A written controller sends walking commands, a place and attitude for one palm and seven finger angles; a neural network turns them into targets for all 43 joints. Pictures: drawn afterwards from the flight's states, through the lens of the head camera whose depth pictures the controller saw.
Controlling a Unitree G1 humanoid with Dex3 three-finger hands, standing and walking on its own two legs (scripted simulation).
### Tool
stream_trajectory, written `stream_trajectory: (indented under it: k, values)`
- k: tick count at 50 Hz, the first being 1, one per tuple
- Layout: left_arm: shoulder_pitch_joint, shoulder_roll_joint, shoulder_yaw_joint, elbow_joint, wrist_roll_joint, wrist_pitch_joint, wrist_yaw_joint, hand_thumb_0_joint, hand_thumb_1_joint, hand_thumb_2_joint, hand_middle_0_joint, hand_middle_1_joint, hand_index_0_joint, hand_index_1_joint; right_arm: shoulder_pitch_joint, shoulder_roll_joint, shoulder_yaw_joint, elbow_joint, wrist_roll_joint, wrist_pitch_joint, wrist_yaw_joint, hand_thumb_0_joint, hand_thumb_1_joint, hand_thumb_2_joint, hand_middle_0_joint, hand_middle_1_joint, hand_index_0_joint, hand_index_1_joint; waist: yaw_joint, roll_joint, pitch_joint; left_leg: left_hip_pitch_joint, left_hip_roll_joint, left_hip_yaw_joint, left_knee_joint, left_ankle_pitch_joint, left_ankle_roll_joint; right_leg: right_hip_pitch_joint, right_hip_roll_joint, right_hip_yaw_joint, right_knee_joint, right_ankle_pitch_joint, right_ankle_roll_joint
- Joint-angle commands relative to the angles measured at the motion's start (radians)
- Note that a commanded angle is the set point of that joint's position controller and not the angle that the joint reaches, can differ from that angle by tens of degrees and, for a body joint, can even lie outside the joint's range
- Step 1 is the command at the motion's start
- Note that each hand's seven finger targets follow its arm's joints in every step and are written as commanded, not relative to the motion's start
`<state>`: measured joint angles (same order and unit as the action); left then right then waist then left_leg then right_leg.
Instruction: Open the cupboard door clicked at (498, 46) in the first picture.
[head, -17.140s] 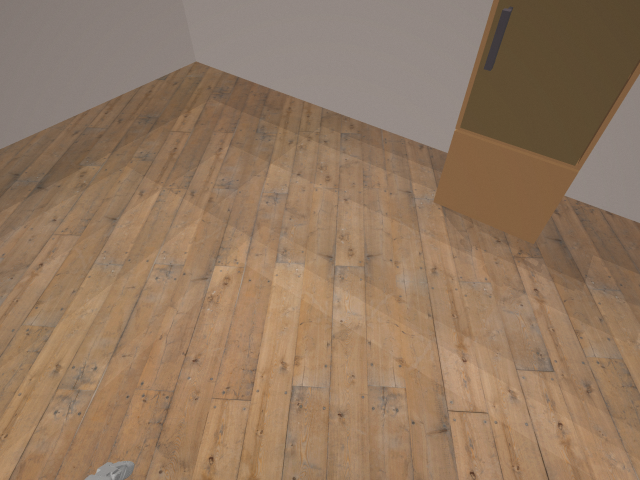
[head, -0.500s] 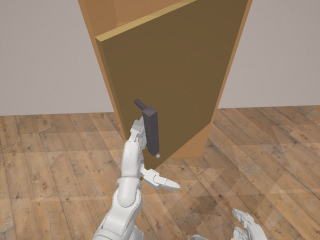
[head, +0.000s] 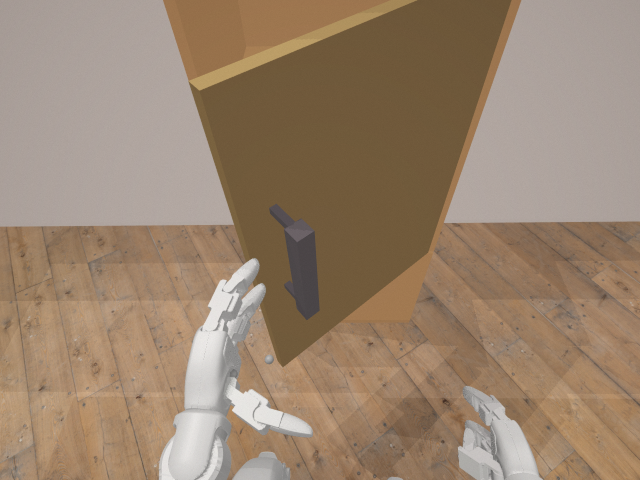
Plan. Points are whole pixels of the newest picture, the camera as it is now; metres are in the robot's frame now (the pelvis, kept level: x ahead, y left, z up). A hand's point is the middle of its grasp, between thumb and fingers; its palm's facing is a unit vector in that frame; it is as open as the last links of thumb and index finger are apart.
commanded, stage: slide the hand sideways off the handle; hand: left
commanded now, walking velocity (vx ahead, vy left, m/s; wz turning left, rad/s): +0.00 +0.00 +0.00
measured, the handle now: (294, 265) +0.36 +0.06 +0.07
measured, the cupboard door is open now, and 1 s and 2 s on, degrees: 40 40 40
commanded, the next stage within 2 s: draw the hand back to the body in 0.28 s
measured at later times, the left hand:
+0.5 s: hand (223, 382) +0.22 +0.12 +0.07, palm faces -0.02 -1.00 -0.03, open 16.3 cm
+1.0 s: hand (109, 377) +0.20 +0.20 +0.14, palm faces +0.15 -0.96 -0.25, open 15.6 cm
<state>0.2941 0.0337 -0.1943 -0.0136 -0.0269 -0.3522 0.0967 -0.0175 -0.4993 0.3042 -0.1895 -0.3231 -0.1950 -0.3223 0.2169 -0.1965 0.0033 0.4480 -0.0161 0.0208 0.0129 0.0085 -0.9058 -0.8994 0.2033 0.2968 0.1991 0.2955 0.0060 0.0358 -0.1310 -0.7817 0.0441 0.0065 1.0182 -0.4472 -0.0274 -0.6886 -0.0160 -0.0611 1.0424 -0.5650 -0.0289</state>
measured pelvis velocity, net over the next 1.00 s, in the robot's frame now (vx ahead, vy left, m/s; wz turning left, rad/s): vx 0.01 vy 0.02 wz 0.01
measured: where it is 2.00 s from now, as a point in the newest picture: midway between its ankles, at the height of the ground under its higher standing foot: outside the picture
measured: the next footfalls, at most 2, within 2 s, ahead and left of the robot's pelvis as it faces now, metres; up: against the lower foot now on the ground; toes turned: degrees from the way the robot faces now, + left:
none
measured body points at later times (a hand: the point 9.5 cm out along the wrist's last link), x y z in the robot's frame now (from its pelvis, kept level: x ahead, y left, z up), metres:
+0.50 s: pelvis +0.00 +0.00 -0.01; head +0.04 -0.02 +0.44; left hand +0.21 +0.17 +0.07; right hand +0.18 -0.23 -0.10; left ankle +0.03 +0.14 -0.67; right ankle -0.03 -0.10 -0.67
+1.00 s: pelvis +0.01 +0.02 +0.03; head +0.00 +0.00 +0.48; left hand +0.18 +0.25 +0.15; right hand +0.20 -0.20 -0.04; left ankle +0.03 +0.14 -0.67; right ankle -0.03 -0.10 -0.67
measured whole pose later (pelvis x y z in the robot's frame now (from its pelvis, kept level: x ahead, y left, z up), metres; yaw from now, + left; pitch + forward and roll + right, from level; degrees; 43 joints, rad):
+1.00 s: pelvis +0.01 +0.02 +0.03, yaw +1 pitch +5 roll -1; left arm 0.55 0.27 0.08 -0.38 -0.10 -0.13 0.00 -0.02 -0.37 0.36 -0.16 -0.30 -0.16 -0.30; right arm 0.25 -0.22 0.04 0.46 0.03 -0.06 -0.09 0.01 -0.90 -0.90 0.20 0.30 0.20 0.30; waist 0.03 0.06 -0.12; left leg -0.54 0.04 0.00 0.85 -0.39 -0.01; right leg -0.42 -0.01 -0.07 0.82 -0.48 0.00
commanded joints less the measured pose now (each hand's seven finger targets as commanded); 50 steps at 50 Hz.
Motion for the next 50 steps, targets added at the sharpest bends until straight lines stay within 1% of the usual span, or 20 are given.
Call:
stream_trajectory:
  k: [1,5,8,11,12,14,17,19,23,28,31,32,34,38,39,44,45,46,47,50]
  values:
    - [-0.007,0.054,0.072,-0.270,-0.021,-0.083,-0.010,0.000,-0.500,0.300,-0.150,-0.300,-0.150,-0.300,-0.037,-0.099,-0.041,-0.157,0.001,-0.051,-0.009,0.000,-0.900,-0.900,0.200,0.300,0.200,0.300,-0.011,-0.091,-0.205,0.173,-0.053,-0.005,-0.084,0.246,0.045,0.088,0.020,0.040,-0.165,0.483,0.020]
    - [0.024,0.071,0.075,-0.294,-0.037,-0.108,-0.060,0.000,-0.500,0.300,-0.150,-0.300,-0.150,-0.300,-0.035,-0.102,-0.041,-0.157,0.004,-0.067,-0.017,0.000,-0.900,-0.900,0.200,0.300,0.200,0.300,-0.026,-0.078,-0.172,0.147,-0.054,-0.011,-0.064,0.224,0.047,0.059,0.017,0.049,-0.160,0.475,0.026]
    - [0.066,0.086,0.092,-0.320,-0.066,-0.128,-0.105,0.000,-0.500,0.300,-0.150,-0.300,-0.150,-0.300,-0.029,-0.109,-0.044,-0.156,0.005,-0.083,-0.024,0.000,-0.900,-0.900,0.200,0.300,0.200,0.300,-0.025,-0.085,-0.194,0.129,-0.057,-0.016,-0.049,0.218,0.047,0.071,0.014,0.057,-0.155,0.470,0.028]
    - [0.100,0.125,0.150,-0.319,-0.101,-0.130,-0.139,0.000,-0.500,0.300,-0.150,-0.300,-0.150,-0.300,-0.026,-0.113,-0.046,-0.150,0.009,-0.092,-0.034,0.000,-0.900,-0.900,0.200,0.300,0.200,0.300,-0.022,-0.114,-0.201,0.104,-0.058,-0.018,-0.034,0.203,0.044,0.081,0.005,0.077,-0.163,0.480,0.040]
    - [0.118,0.139,0.168,-0.319,-0.104,-0.130,-0.148,0.000,-0.500,0.300,-0.150,-0.300,-0.150,-0.300,-0.029,-0.114,-0.049,-0.151,0.010,-0.095,-0.038,0.000,-0.900,-0.900,0.200,0.300,0.200,0.300,-0.018,-0.099,-0.205,0.097,-0.058,-0.015,-0.029,0.200,0.042,0.078,0.003,0.085,-0.164,0.473,0.042]
    - [0.072,0.119,0.138,-0.327,-0.110,-0.127,-0.159,0.000,-0.500,0.300,-0.150,-0.300,-0.150,-0.300,-0.034,-0.114,-0.046,-0.149,0.012,-0.104,-0.041,0.000,-0.900,-0.900,0.200,0.300,0.200,0.300,-0.033,-0.081,-0.184,0.092,-0.060,-0.020,-0.022,0.189,0.044,0.049,0.003,0.080,-0.160,0.440,0.040]
    - [0.036,0.123,0.151,-0.310,-0.123,-0.124,-0.166,0.000,-0.500,0.300,-0.150,-0.300,-0.150,-0.300,-0.033,-0.120,-0.047,-0.141,0.013,-0.116,-0.048,0.000,-0.900,-0.900,0.200,0.300,0.200,0.300,-0.041,-0.104,-0.162,0.064,-0.058,-0.025,-0.008,0.147,0.044,0.017,0.000,0.093,-0.175,0.360,0.042]
    - [0.029,0.123,0.145,-0.321,-0.119,-0.125,-0.166,0.000,-0.500,0.300,-0.150,-0.300,-0.150,-0.300,-0.033,-0.120,-0.049,-0.142,0.013,-0.123,-0.050,0.000,-0.900,-0.900,0.200,0.300,0.200,0.300,-0.034,-0.078,-0.187,0.079,-0.057,-0.024,-0.008,0.156,0.046,0.011,0.004,0.087,-0.166,0.342,0.035]
    - [0.105,0.216,0.224,-0.441,-0.127,-0.094,-0.149,0.000,-0.500,0.300,-0.150,-0.300,-0.150,-0.300,-0.023,-0.120,-0.048,-0.169,0.022,-0.120,-0.056,0.000,-0.900,-0.900,0.200,0.300,0.200,0.300,0.012,-0.020,-0.270,0.166,-0.058,-0.018,-0.069,0.223,0.050,0.111,0.017,0.066,-0.177,0.397,0.023]
    - [0.184,0.182,0.227,-0.426,-0.147,-0.010,-0.144,0.000,-0.500,0.300,-0.150,-0.300,-0.150,-0.300,-0.034,-0.112,-0.039,-0.176,0.036,-0.113,-0.060,0.000,-0.900,-0.900,0.200,0.300,0.200,0.300,0.004,-0.065,-0.170,0.192,-0.056,-0.018,-0.124,0.216,0.050,0.130,0.029,0.034,-0.225,0.403,0.031]
    - [0.189,0.169,0.216,-0.404,-0.157,0.031,-0.163,0.000,-0.500,0.300,-0.150,-0.300,-0.150,-0.300,-0.036,-0.124,-0.032,-0.179,0.042,-0.116,-0.063,0.000,-0.900,-0.900,0.200,0.300,0.200,0.300,-0.015,-0.098,-0.085,0.196,-0.054,-0.021,-0.153,0.170,0.050,0.100,0.035,0.019,-0.257,0.343,0.036]
    - [0.162,0.175,0.212,-0.425,-0.160,0.036,-0.171,0.000,-0.500,0.300,-0.150,-0.300,-0.150,-0.300,-0.037,-0.127,-0.029,-0.179,0.042,-0.121,-0.064,0.000,-0.900,-0.900,0.200,0.300,0.200,0.300,-0.020,-0.081,-0.072,0.207,-0.055,-0.023,-0.161,0.159,0.050,0.093,0.034,0.021,-0.268,0.323,0.035]
    - [0.178,0.206,0.245,-0.448,-0.167,0.044,-0.184,0.000,-0.500,0.300,-0.150,-0.300,-0.150,-0.300,-0.038,-0.131,-0.030,-0.180,0.041,-0.129,-0.069,0.000,-0.900,-0.900,0.200,0.300,0.200,0.300,-0.010,-0.090,-0.089,0.223,-0.055,-0.024,-0.171,0.171,0.052,0.122,0.033,0.024,-0.278,0.330,0.034]
    - [0.144,0.274,0.306,-0.551,-0.181,0.030,-0.196,0.000,-0.500,0.300,-0.150,-0.300,-0.150,-0.300,-0.035,-0.130,-0.023,-0.177,0.040,-0.146,-0.075,0.000,-0.900,-0.900,0.200,0.300,0.200,0.300,0.004,-0.018,-0.131,0.279,-0.056,-0.026,-0.193,0.205,0.052,0.157,0.039,0.017,-0.280,0.350,0.025]
    - [0.163,0.265,0.311,-0.557,-0.188,0.028,-0.200,0.000,-0.500,0.300,-0.150,-0.300,-0.150,-0.300,-0.038,-0.123,-0.020,-0.177,0.044,-0.152,-0.074,0.000,-0.900,-0.900,0.200,0.300,0.200,0.300,0.009,0.009,-0.128,0.293,-0.055,-0.026,-0.201,0.214,0.050,0.159,0.041,0.010,-0.279,0.358,0.022]
    - [0.192,0.276,0.352,-0.545,-0.229,0.060,-0.230,0.000,-0.325,0.375,-0.156,-0.300,-0.156,-0.300,-0.050,-0.125,-0.013,-0.162,0.054,-0.168,-0.077,0.000,-0.900,-0.900,0.200,0.300,0.200,0.300,0.010,0.019,-0.081,0.315,-0.054,-0.030,-0.230,0.214,0.047,0.177,0.044,-0.002,-0.310,0.365,0.023]
    - [0.190,0.444,0.388,-0.583,-0.082,0.112,-0.120,0.000,-0.290,0.390,-0.158,-0.300,-0.158,-0.300,-0.054,-0.130,-0.015,-0.163,0.044,-0.148,-0.107,0.000,-0.900,-0.900,0.200,0.300,0.200,0.300,0.047,0.015,-0.086,0.348,-0.045,-0.010,-0.276,0.222,0.052,0.197,0.009,0.057,-0.389,0.364,0.014]
    - [0.224,0.346,0.345,-0.575,-0.072,0.149,-0.074,0.000,-0.255,0.405,-0.159,-0.300,-0.159,-0.300,-0.053,-0.108,-0.001,-0.166,0.040,-0.142,-0.115,0.000,-0.900,-0.900,0.200,0.300,0.200,0.300,0.024,0.001,-0.041,0.377,-0.048,-0.010,-0.294,0.225,0.054,0.197,0.007,0.038,-0.412,0.352,0.016]
    - [0.251,0.314,0.321,-0.568,-0.069,0.175,-0.058,0.000,-0.220,0.420,-0.160,-0.300,-0.160,-0.300,-0.054,-0.109,-0.001,-0.166,0.040,-0.138,-0.118,0.000,-0.900,-0.900,0.200,0.300,0.200,0.300,0.020,-0.027,-0.015,0.379,-0.044,-0.013,-0.304,0.220,0.054,0.194,0.005,0.031,-0.421,0.345,0.021]
    - [0.225,0.340,0.348,-0.552,-0.039,0.220,-0.014,0.000,-0.115,0.465,-0.164,-0.300,-0.164,-0.300,-0.068,-0.114,0.006,-0.140,0.036,-0.123,-0.125,0.000,-0.900,-0.900,0.200,0.300,0.200,0.300,0.019,-0.031,0.025,0.421,-0.040,-0.007,-0.345,0.231,0.058,0.236,0.007,0.019,-0.464,0.350,0.026]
